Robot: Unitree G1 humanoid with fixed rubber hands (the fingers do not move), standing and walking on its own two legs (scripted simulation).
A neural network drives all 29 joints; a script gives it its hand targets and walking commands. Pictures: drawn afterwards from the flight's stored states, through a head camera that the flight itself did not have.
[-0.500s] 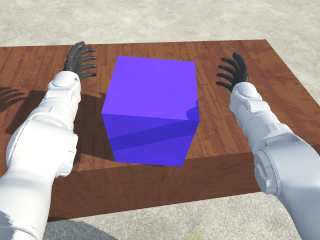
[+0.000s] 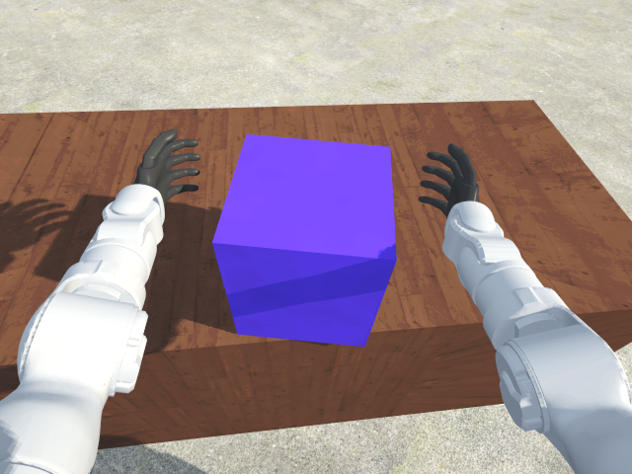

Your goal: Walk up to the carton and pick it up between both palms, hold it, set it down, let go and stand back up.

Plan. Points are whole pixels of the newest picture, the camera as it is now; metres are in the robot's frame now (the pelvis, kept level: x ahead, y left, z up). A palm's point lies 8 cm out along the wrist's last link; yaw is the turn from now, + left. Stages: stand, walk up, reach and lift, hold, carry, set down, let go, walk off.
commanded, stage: set down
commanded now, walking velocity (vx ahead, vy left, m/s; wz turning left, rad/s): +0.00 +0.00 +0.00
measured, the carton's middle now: (309, 246) +0.44 +0.01 -0.01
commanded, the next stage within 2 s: none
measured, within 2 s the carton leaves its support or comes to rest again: neither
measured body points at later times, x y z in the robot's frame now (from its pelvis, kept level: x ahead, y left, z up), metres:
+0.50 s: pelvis -0.01 +0.01 +0.00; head +0.00 +0.03 +0.45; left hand +0.40 +0.23 +0.05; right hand +0.37 -0.18 +0.05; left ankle +0.01 +0.10 -0.74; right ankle +0.00 -0.11 -0.74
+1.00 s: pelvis -0.01 +0.00 -0.01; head +0.01 +0.03 +0.44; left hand +0.33 +0.24 -0.01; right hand +0.31 -0.17 -0.01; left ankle +0.01 +0.10 -0.74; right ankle +0.00 -0.11 -0.74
